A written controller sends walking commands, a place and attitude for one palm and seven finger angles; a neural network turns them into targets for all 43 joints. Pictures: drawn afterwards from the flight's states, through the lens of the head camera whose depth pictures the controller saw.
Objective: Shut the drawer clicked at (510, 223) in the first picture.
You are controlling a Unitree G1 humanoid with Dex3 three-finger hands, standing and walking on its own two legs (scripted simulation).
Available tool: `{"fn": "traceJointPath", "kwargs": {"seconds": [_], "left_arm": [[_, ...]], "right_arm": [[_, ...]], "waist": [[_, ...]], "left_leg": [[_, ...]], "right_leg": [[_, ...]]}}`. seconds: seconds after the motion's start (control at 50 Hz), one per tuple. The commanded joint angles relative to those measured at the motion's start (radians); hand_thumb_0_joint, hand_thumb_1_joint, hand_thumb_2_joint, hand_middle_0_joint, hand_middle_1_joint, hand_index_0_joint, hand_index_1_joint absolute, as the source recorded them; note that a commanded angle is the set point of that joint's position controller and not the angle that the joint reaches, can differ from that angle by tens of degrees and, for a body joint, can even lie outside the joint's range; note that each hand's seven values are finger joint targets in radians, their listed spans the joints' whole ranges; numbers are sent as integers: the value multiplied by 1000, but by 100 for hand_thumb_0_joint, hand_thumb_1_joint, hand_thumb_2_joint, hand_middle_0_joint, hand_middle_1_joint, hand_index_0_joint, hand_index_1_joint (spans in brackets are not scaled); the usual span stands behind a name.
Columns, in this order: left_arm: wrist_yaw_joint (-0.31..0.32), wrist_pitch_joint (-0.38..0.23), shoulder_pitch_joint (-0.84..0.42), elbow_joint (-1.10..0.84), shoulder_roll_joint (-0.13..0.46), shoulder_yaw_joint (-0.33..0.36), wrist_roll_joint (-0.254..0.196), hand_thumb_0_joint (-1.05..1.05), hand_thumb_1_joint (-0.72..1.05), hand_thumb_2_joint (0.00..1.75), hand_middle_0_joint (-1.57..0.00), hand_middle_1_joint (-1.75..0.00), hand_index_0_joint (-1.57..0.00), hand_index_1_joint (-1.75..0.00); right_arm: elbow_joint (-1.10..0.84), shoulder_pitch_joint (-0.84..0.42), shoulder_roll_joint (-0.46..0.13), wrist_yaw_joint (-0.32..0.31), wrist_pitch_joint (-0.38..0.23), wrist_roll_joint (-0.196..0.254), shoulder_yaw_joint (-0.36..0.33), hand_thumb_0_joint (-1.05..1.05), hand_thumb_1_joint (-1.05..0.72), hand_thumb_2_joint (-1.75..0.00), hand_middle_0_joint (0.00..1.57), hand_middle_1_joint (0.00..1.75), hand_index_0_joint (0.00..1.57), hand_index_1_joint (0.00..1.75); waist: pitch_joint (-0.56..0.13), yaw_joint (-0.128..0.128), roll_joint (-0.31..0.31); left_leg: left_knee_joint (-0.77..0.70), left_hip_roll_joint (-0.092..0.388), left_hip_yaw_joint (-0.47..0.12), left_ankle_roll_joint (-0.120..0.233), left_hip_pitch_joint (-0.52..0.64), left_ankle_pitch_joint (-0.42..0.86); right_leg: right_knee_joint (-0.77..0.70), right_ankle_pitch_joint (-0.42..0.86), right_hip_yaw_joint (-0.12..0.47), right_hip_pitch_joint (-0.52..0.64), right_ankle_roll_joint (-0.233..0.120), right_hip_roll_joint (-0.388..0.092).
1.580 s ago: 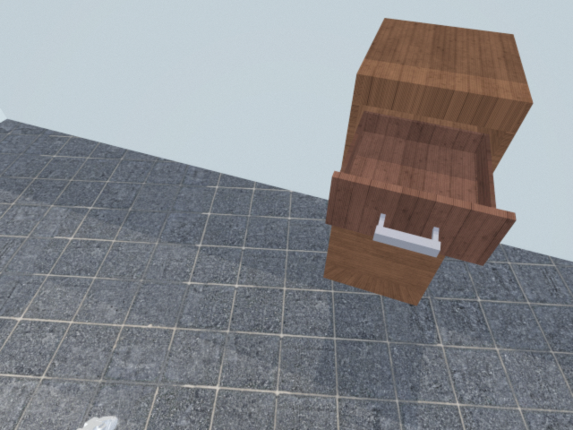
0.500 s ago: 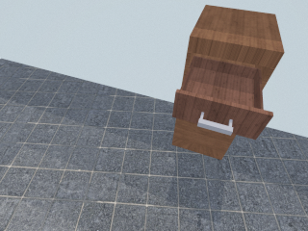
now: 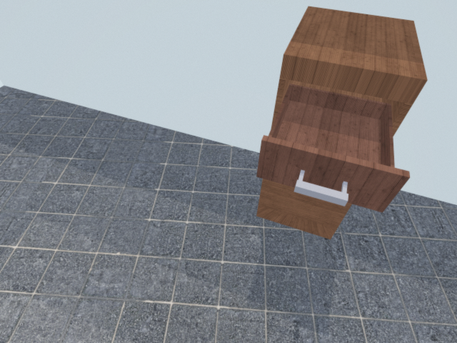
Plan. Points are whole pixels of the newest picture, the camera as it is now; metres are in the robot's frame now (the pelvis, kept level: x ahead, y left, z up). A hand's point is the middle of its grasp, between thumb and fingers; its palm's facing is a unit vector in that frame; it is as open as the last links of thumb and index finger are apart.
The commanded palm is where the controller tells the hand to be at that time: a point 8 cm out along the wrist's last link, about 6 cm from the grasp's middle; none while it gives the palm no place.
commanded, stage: turn to face it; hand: left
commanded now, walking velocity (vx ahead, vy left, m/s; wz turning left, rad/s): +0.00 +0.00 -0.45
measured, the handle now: (321, 186) +0.49 -0.20 -0.05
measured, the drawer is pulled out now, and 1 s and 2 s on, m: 0.30 0.30 0.30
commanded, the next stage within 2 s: take the last steps up to it in 0.64 s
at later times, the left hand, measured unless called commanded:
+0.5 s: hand out of the picture +0.05 +0.18 -0.18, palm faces -0.12 -0.97 -0.23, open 7.4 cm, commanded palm none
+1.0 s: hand out of the picture +0.09 +0.18 -0.17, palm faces -0.36 -0.91 -0.19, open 7.4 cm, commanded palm none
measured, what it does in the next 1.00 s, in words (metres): lifts its right foot, turning right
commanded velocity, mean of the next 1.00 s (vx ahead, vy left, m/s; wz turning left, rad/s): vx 0.08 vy -0.04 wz -0.30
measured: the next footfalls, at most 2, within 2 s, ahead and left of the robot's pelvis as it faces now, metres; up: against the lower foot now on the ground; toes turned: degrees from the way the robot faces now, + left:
right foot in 1.12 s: -0.03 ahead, -0.16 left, +0.00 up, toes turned -27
left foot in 1.54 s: +0.24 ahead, -0.09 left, +0.00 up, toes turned -14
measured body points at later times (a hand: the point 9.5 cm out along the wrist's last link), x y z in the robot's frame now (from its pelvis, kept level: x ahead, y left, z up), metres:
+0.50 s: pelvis -0.02 +0.00 -0.02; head +0.01 -0.01 +0.43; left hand +0.06 +0.23 -0.16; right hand -0.01 -0.26 -0.17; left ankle -0.03 +0.11 -0.73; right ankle -0.01 -0.13 -0.75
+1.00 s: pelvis -0.03 +0.01 +0.00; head -0.01 +0.01 +0.45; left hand +0.11 +0.22 -0.16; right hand -0.13 -0.20 -0.15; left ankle -0.02 +0.12 -0.75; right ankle -0.08 -0.11 -0.71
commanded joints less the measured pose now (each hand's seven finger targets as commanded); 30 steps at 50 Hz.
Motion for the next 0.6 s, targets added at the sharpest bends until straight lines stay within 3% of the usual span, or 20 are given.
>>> {"fn": "traceJointPath", "kwargs": {"seconds": [0.0,0.08,0.24,0.3,0.32,0.34,0.38,0.4,0.42,0.46,0.5,0.54,0.56,0.58], "left_arm": [[12,-17,-23,-61,196,48,-2,0,90,90,-20,-30,-20,-30],[17,15,27,-60,99,38,-4,0,90,90,-20,-30,-20,-30],[8,37,64,-135,82,64,4,0,90,90,-20,-30,-20,-30],[6,38,90,-154,72,72,8,0,90,90,-20,-30,-20,-30],[7,38,100,-158,71,75,8,0,90,90,-20,-30,-20,-30],[7,37,104,-163,82,79,10,0,90,90,-20,-30,-20,-30],[13,34,118,-170,120,92,11,0,90,90,-20,-30,-20,-30],[19,34,136,-170,133,98,10,0,90,90,-20,-30,-20,-30],[25,35,143,-176,124,105,9,0,90,90,-20,-30,-20,-30],[31,32,112,-188,94,109,12,0,90,90,-20,-30,-20,-30],[33,32,89,-201,83,111,14,0,90,90,-20,-30,-20,-30],[32,34,77,-206,75,112,7,0,90,90,-20,-30,-20,-30],[29,36,78,-209,60,108,1,0,90,90,-20,-30,-20,-30],[25,41,70,-220,25,101,-3,0,90,90,-20,-30,-20,-30]], "right_arm": [[-62,-19,-196,-12,-22,5,-46,0,-90,-90,20,30,20,30],[-60,45,-90,-20,-1,3,-33,0,-90,-90,20,30,20,30],[-135,64,-103,-31,18,2,-72,0,-90,-90,20,30,20,30],[-160,59,-90,-30,21,2,-79,0,-90,-90,20,30,20,30],[-167,52,-77,-29,22,2,-83,0,-90,-90,20,30,20,30],[-175,53,-63,-27,25,3,-83,0,-90,-90,20,30,20,30],[-183,70,-11,-26,30,6,-80,0,-90,-90,20,30,20,30],[-188,63,0,-26,32,6,-79,0,-90,-90,20,30,20,30],[-194,53,-1,-26,30,7,-80,0,-90,-90,20,30,20,30],[-189,75,9,-27,18,10,-78,0,-90,-90,20,30,20,30],[-178,114,30,-28,14,14,-76,0,-90,-90,20,30,20,30],[-158,177,46,-33,8,16,-75,0,-90,-90,20,30,20,30],[-147,205,38,-38,4,14,-76,0,-90,-90,20,30,20,30],[-148,225,1,-42,-3,10,-82,0,-90,-90,20,30,20,30]], "waist": [[-64,-3,7],[-51,-7,0],[-34,-3,44],[-32,7,20],[-31,11,5],[-33,11,-47],[-35,9,-187],[-32,26,-233],[-32,39,-219],[-64,17,-182],[-98,-2,-151],[-127,-26,-132],[-125,-37,-110],[-113,-49,-4]], "left_leg": [[-43,134,-82,15,29,212],[11,140,-32,-3,25,223],[63,196,-19,31,-14,142],[96,193,-11,34,-68,58],[126,177,6,27,-87,11],[176,145,37,12,-110,-54],[336,50,87,-22,-192,-193],[425,28,71,-30,-242,-270],[503,38,32,-26,-289,-312],[507,51,-5,-23,-303,-309],[370,47,9,-29,-233,-270],[191,25,29,-29,-95,-126],[111,37,31,-24,3,-58],[27,126,-64,7,84,-69]], "right_leg": [[-34,200,98,1,-37,-99],[27,257,112,-46,-26,-89],[179,199,117,-155,-28,-29],[195,182,138,-152,-38,-25],[179,179,173,-157,-47,-40],[143,160,231,-163,-64,-66],[6,112,432,-144,-136,-183],[-43,149,491,-114,-186,-223],[-48,187,505,-84,-218,-233],[6,322,460,-36,-227,-211],[48,376,410,-35,-204,-182],[86,328,388,-90,-159,-146],[111,253,355,-167,-127,-107],[186,101,287,-290,-84,-31]]}}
